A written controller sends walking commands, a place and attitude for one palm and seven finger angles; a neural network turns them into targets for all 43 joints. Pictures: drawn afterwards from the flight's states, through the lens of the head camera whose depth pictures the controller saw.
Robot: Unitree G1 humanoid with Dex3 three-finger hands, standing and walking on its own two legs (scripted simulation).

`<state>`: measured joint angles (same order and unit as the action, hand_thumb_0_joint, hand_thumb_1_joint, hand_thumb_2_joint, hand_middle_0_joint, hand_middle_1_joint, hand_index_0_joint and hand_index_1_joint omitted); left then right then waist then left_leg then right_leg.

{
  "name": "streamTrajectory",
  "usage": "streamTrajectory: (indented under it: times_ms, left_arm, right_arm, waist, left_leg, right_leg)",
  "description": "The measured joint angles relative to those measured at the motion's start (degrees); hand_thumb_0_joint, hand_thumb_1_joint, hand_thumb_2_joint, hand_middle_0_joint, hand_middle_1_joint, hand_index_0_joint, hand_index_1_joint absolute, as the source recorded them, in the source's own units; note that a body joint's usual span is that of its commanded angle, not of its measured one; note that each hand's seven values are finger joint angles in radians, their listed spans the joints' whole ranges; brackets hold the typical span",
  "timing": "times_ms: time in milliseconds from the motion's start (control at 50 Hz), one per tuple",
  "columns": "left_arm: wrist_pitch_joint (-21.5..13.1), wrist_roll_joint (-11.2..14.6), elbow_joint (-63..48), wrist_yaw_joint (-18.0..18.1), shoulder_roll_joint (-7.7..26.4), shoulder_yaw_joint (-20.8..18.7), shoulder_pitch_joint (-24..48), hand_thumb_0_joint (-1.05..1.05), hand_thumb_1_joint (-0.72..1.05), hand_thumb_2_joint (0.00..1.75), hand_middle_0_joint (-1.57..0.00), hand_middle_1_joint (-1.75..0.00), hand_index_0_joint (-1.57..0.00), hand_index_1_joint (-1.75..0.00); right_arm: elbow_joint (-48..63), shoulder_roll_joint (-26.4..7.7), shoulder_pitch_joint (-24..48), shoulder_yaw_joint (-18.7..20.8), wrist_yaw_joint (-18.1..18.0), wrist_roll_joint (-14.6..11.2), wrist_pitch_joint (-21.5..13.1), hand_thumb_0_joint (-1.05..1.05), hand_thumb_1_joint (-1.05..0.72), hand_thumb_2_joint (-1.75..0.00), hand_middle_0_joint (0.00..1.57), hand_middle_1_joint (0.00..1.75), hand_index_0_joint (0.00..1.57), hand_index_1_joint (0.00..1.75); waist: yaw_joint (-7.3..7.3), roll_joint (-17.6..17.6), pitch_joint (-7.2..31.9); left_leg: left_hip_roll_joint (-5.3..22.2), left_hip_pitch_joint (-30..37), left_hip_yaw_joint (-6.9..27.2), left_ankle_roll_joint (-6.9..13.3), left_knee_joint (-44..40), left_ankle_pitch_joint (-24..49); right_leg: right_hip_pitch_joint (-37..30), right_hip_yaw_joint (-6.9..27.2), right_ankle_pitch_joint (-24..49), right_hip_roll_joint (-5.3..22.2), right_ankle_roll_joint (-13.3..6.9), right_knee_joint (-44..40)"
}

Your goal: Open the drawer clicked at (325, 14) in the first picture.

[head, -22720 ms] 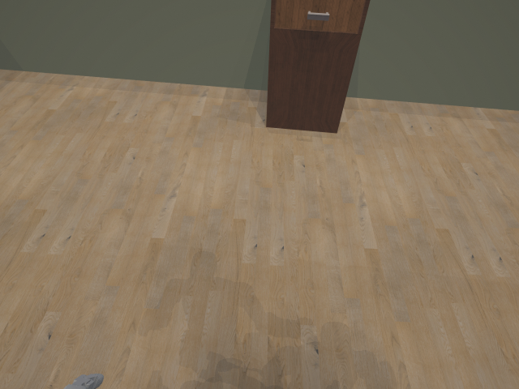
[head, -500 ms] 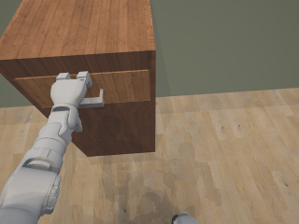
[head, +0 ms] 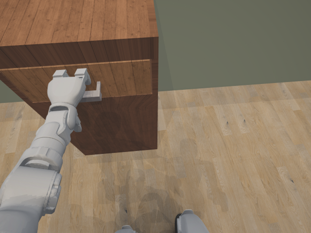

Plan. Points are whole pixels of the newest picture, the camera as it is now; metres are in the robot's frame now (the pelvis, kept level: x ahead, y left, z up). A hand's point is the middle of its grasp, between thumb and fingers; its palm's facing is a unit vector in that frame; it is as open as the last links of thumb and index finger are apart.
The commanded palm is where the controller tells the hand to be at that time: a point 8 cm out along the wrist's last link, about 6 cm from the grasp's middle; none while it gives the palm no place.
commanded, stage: lower the fingers behind the handle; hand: left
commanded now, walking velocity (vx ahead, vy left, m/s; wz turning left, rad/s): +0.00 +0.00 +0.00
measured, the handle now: (84, 91) +0.53 +0.20 -0.02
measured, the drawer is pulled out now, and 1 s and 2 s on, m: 0.00 0.00 0.00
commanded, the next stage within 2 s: lift the fingers back up to retry in 1.12 s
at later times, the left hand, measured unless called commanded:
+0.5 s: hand (79, 103) +0.47 +0.20 -0.01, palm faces -0.02 +0.01 -1.00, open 13.8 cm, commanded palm +0.45 +0.21 +0.02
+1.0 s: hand (80, 104) +0.47 +0.20 -0.02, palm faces -0.03 +0.04 -1.00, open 13.8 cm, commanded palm +0.45 +0.21 +0.01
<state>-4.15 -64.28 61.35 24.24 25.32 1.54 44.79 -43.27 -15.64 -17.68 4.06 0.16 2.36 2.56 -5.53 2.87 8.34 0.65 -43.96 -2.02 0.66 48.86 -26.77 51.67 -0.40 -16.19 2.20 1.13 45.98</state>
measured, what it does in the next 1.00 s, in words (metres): stands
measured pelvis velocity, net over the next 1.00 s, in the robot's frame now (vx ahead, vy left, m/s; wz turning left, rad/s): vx -0.03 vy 0.00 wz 0.00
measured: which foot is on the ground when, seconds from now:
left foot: down 0.00-1.00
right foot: down 0.00-1.00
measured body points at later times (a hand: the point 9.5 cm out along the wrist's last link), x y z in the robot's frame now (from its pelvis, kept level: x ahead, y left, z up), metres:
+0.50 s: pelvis -0.01 +0.00 -0.01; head +0.11 -0.01 +0.42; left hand +0.47 +0.20 +0.04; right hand +0.03 -0.27 -0.15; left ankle -0.05 +0.11 -0.69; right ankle +0.04 -0.14 -0.69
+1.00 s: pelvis -0.03 +0.00 -0.03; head +0.10 -0.02 +0.40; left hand +0.47 +0.20 +0.04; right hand -0.01 -0.28 -0.17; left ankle -0.05 +0.11 -0.69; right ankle +0.04 -0.14 -0.69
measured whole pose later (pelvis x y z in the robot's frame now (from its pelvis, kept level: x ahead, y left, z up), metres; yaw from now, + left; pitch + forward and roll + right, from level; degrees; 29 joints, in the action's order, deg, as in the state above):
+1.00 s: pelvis -0.03 +0.00 -0.03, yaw +0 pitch +25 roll +1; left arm -1.3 -63.5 63.1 22.5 28.1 2.8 50.9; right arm -41.2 -16.1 -17.7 1.8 -0.9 1.4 1.3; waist -7.3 2.8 9.3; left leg 0.6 -56.5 -2.3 0.6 60.5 -29.2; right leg 64.3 0.4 -17.8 2.3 0.9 56.8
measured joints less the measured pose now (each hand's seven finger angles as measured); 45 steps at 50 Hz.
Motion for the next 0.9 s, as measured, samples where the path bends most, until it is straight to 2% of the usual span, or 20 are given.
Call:
streamTrajectory:
  times_ms: [300,480,760,900]
  left_arm:
    - [0.82,-0.23,0.11,1.53,-1.06,-0.46,-0.77,0.00,-0.49,0.30,-0.32,-1.21,-0.32,-1.20]
    - [2.04,-0.30,1.58,2.42,-1.19,0.75,1.71,0.00,-0.49,0.30,-0.33,-1.25,-0.32,-1.20]
    - [3.60,0.03,2.64,1.09,0.39,1.95,5.19,0.00,-0.49,0.30,-0.31,-1.32,-0.32,-1.20]
    - [3.40,0.61,1.89,-0.78,1.97,1.33,6.06,0.00,-0.49,0.30,-0.29,-1.33,-0.32,-1.20]
  right_arm:
    - [-0.36,0.63,0.16,-0.71,0.60,0.25,0.57,0.00,-0.91,-0.90,0.20,0.30,0.20,0.30]
    - [-0.11,0.30,1.33,-0.88,0.52,0.28,0.15,0.00,-0.91,-0.90,0.20,0.30,0.20,0.30]
    - [1.42,-0.46,1.24,-1.74,-0.39,-0.38,-0.66,0.00,-0.91,-0.90,0.20,0.30,0.20,0.30]
    - [1.86,-0.55,0.73,-2.18,-0.83,-0.76,-0.93,0.00,-0.91,-0.90,0.20,0.30,0.20,0.30]
  waist:
    - [-0.45,0.21,0.69]
    - [-0.32,0.05,1.19]
    - [-0.91,-0.28,1.51]
    - [-1.52,-0.24,1.14]
  left_leg:
    - [0.05,-2.58,-0.37,0.26,2.95,-1.32]
    - [-0.16,-5.27,-0.04,0.20,5.28,-1.87]
    - [-0.22,-9.93,0.02,0.03,9.41,-2.56]
    - [-0.10,-11.87,-0.12,-0.03,11.24,-2.69]
  right_leg:
    - [2.73,0.48,-0.94,-0.07,0.23,2.73]
    - [5.30,0.28,-1.54,0.20,0.16,4.99]
    - [10.03,0.41,-2.06,0.31,-0.10,9.00]
    - [12.01,0.61,-1.92,0.18,-0.21,10.58]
